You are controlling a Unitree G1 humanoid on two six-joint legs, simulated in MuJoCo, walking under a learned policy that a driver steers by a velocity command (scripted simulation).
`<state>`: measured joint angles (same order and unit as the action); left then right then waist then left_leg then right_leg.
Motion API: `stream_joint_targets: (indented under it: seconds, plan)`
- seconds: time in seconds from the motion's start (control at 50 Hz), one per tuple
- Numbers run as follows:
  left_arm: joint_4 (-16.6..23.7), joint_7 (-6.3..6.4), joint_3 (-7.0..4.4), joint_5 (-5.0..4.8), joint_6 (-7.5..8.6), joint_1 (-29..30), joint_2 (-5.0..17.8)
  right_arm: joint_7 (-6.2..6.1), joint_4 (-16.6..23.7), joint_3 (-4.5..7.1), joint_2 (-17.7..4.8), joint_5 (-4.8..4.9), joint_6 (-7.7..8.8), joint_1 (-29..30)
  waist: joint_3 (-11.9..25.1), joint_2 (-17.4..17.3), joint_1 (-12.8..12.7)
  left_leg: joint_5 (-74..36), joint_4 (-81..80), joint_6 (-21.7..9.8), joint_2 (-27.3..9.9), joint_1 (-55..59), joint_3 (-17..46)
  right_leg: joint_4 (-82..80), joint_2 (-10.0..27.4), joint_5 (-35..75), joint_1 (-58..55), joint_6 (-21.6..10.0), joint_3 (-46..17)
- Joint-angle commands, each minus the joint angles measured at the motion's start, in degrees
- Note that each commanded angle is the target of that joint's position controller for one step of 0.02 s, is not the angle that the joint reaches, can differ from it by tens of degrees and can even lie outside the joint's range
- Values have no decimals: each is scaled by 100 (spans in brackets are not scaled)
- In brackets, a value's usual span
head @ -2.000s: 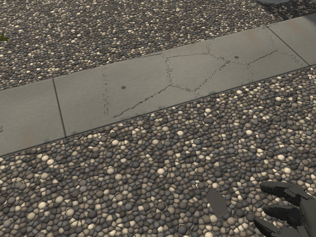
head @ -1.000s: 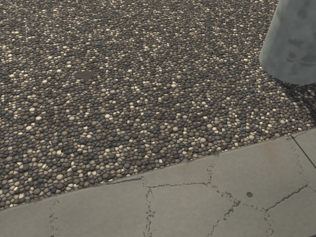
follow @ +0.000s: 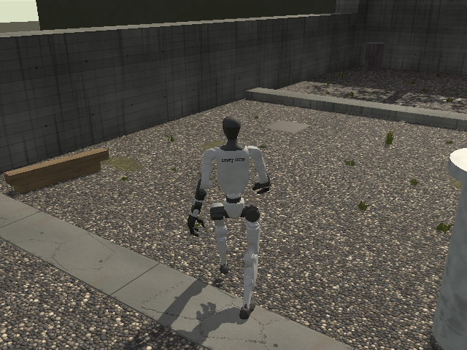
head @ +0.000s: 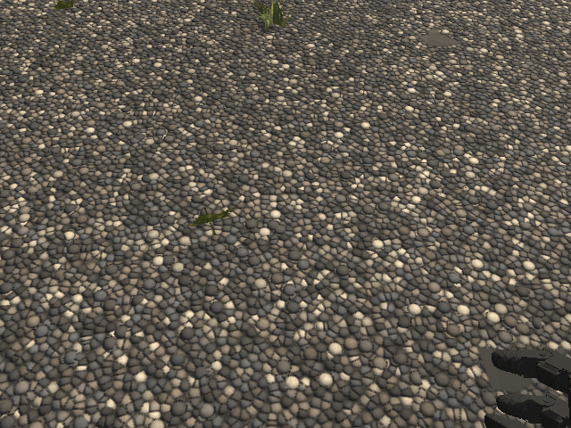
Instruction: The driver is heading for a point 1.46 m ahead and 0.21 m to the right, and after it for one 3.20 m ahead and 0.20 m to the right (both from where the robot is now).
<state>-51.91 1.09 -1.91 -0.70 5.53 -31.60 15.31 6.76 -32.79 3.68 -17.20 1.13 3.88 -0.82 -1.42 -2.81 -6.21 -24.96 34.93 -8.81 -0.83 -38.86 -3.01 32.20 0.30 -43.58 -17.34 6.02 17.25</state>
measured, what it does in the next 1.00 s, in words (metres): goes down: left foot 0.15 m lower, then right foot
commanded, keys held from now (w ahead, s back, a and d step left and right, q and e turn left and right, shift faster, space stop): w+shift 0.56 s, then shift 0.10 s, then e+shift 0.34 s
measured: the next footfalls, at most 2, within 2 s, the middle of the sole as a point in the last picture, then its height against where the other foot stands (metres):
left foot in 0.06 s outside the picture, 0.15 m lower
right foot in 0.42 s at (373, 367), level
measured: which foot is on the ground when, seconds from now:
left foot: up 0.00-0.04, down 0.06-0.42, up 0.44-0.84, down 0.86-1.00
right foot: down 0.00-0.04, up 0.06-0.40, down 0.42-0.86, up 0.88-1.00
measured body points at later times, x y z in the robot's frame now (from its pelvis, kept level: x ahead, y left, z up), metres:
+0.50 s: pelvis +0.51 -0.04 -0.10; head +0.53 -0.05 +0.35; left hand +0.59 +0.25 -0.19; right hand +0.63 -0.29 -0.23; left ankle +0.26 +0.04 -0.69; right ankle +0.65 -0.13 -0.80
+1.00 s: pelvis +0.86 +0.04 -0.08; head +0.91 +0.06 +0.37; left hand +0.93 +0.34 -0.20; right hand +1.08 -0.20 -0.16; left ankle +0.99 +0.14 -0.80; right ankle +0.75 -0.10 -0.69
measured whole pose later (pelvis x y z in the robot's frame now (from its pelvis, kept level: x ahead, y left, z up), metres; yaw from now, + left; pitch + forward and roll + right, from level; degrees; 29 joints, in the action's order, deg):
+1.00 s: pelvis +0.86 +0.04 -0.08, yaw -1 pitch +2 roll +0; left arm -43.0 2.2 -4.0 -1.8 -0.9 -16.5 18.7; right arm -0.1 -41.5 1.0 -13.7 -1.6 3.0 0.0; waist -4.7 1.8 -2.6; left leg 2.7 28.2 -2.0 0.1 -27.6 -2.4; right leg 74.3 0.0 -30.5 25.7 4.6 -3.5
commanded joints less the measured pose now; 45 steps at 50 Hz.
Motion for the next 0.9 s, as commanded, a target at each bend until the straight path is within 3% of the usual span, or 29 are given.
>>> stream_joint_targets:
  seconds: [0.02, 0.04, 0.06, 0.08, 0.1, 0.12, 0.14, 0.16, 0.2, 0.22, 0.26, 0.3, 0.36, 0.4, 0.42, 0.44, 0.46, 0.48, 0.5, 0.52, 0.54, 0.6, 0.66, 0.72, 0.78, 0.84, 0.86, 0.88, 0.9]
  plan:
    - [311, 148, -260, -58, -87, 194, 1290, -60, -334, 321, -606, -35, -64, -1525, -55, 799, 1245, 547, 32, -235, 330, 2924, -381, 2221, 1103, 8446, 2028, -364, -363]
    - [353, 88, -241, -1, -4, 648, 1174, -195, -765, 516, -888, 56, -153, -2921, 232, 313, 1996, -139, -691, -544, 26, 4510, 15, 4221, 770, 8084, 2892, -303, -444]
    - [579, 39, -236, -29, 71, 1320, 963, -325, -1246, 465, -873, -83, -169, -3769, -113, -443, 2370, -469, -1951, -997, -510, 5785, 785, 7218, -162, 2390, 4617, -261, -465]
    - [1131, -37, 11, 75, 286, 774, 278, -424, -1211, 401, -1297, -290, -47, -3492, 681, -1569, 1302, -1932, 361, -890, -883, 7571, 1345, 7790, 151, 419, 6769, -631, -1587]
    - [1218, -156, 53, -5, 446, 304, 529, -444, -937, 422, -1200, -181, -15, -3259, 1739, -670, 1112, -1143, 352, -1421, -1266, 7797, 2176, 6556, 428, 936, 6889, -870, -2433]
    - [1294, -178, -37, -224, 491, 708, 761, -501, -930, 484, -1099, -94, -13, -2981, 1883, 128, 1090, 1718, -684, -1753, -1407, 7399, 2880, 5692, 480, 1474, 7177, -887, -2494]
    - [1398, -104, -103, -254, 457, 1089, 744, -540, -851, 448, -1102, -91, -29, -2169, 1192, 568, 640, 3577, -1560, -1704, -1454, 5743, 3615, 5098, 636, 2062, 6988, -654, -2453]
    - [1239, -9, -139, -227, 338, 1012, 820, -557, -645, 309, -814, -156, 15, -1529, 750, 843, 326, 3687, -1894, -1761, -1658, 4452, 4020, 5110, 833, 2310, 6645, -410, -2528]
    - [1057, 54, -111, -107, 41, 781, 728, -542, -660, 132, -368, -127, 194, -987, -160, 985, -24, 3159, -2031, -1619, -1786, 2035, 3722, 4484, 1376, 2193, 6023, 46, -2752]
    - [1201, 72, -56, -36, 2, 1046, 567, -608, -740, 88, -285, -62, 225, -846, -572, 724, -50, 3384, -2178, -1355, -1500, 1179, 3220, 3774, 1536, 2254, 5818, 147, -2738]
    - [1408, 22, 28, 169, 96, 1737, 392, -779, -889, 137, -484, -35, 307, -1068, -562, 253, 268, 3528, -2155, -904, -430, 708, 1853, 2187, 1381, 3964, 4987, -31, -2374]
    - [1441, -125, 41, 116, 215, 2343, 358, -818, -969, 156, -469, -1, 339, -1447, -497, 392, 702, 3929, -2351, -758, -20, 519, 1231, 989, 893, 5676, 3811, -184, -1815]
    - [1637, -184, -9, -59, 262, 2770, 480, -744, -1244, 210, -656, 49, 227, -1999, -509, 229, 904, 2828, -2238, -675, -339, 2211, 1401, 237, 487, 5167, 3951, -407, -1608]
    - [1337, -162, -274, -175, 229, 1461, 985, -685, -1318, 198, -743, -205, 89, -1895, 225, -90, 98, -23, -835, -395, -499, 3487, 1266, 335, 27, 4344, 3223, -717, -1341]
    - [1058, -106, -404, -230, 122, 164, 1228, -626, -1313, 171, -784, -314, 24, -1498, 784, -229, -746, -1086, 714, -144, -438, 3224, 1036, 700, -55, 3968, 2065, -834, -1218]
    - [783, -28, -400, -184, -5, -1040, 1527, -607, -1229, 23, -295, -345, 34, -1360, 1381, 542, -1141, 409, 3286, 120, -101, 2132, 797, 909, 619, 2803, 779, -914, -2265]
    - [546, -189, -379, 152, 91, -1101, 1592, -499, -1211, -229, 850, 147, 171, -2905, 2002, 3673, -7, 5512, 5521, 285, 1189, 287, 1458, -1057, 1815, 107, -309, -2066, -6317]
    - [776, -233, -215, 120, 132, -519, 859, -486, -1237, -178, 50, 304, 237, -2499, 1505, 2628, -122, 5227, 5401, 43, 630, -262, 1431, -1982, 1928, -1022, -130, -1822, -7051]
    - [889, -221, -202, 86, 124, 98, 616, -476, -1031, -104, -284, 339, 252, -1556, 626, 1547, -155, 4735, 5166, 12, 328, -600, 1164, -1828, 1920, -507, 632, -1764, -6170]
    - [858, -271, -219, 112, 129, 371, 694, -513, -827, -152, -202, 175, 266, -821, 158, 391, -87, 4464, 4672, -16, 94, -322, 1002, -1834, 1655, 792, 1506, -1658, -5383]
    - [819, -307, -197, 173, 174, 649, 644, -514, -735, -149, -47, 43, 262, -637, -41, 311, 199, 4253, 4250, -9, -104, -161, 1009, -1738, 1465, 1424, 2137, -1720, -4772]
    - [782, -353, -37, 118, 230, 1101, 329, -527, -871, -123, -57, 33, 127, -936, -217, 559, 664, 4174, 3475, 246, -452, 261, 913, -1959, 1200, 3725, 2755, -1744, -3663]
    - [663, -220, -81, 76, 211, 1116, 636, -554, -695, -193, 42, -133, 141, -446, -367, 432, 699, 3525, 1998, 673, -386, 212, 475, -2005, 1019, 6862, 2891, -1670, -2566]
    - [449, -72, -122, -20, 108, 554, 740, -433, -455, -285, 233, -178, 282, 457, -176, 589, 281, 1473, -73, 886, 167, 1342, 100, -2111, 525, 6613, 3114, -1496, -2077]
    - [358, 19, -256, -87, -16, 480, 952, -441, -294, -132, -194, -188, 319, 678, -147, 862, 363, 909, -1015, 816, 321, 1631, 489, -1828, 657, 5789, 2539, -1278, -2479]
    - [610, 109, -374, -77, -194, 1000, 1023, -586, -716, 68, -654, -241, 301, -653, 582, 953, 1101, 1060, -1078, 706, 289, 2970, 699, -320, 504, 6248, 2363, -902, -2675]
    - [893, 119, -334, -48, -249, 1291, 862, -651, -923, 123, -842, -321, 281, -1513, 1236, 669, 1467, 22, -838, 567, -340, 4134, 1012, 1000, 196, 5402, 2843, -647, -2622]
    - [1043, 97, -133, 140, -304, 713, 78, -711, -962, 86, -1051, -440, 225, -1734, 2004, -972, 1082, -2982, -83, 225, -1762, 5661, 2074, 3051, -553, 827, 4270, -384, -2248]
    - [932, 40, -39, -92, -331, -763, -3, -639, -730, -3, -944, -525, 157, -1517, 3358, -2111, 560, -2820, -309, -793, -2792, 6386, 3814, 4702, -616, -180, 4813, -341, -2835]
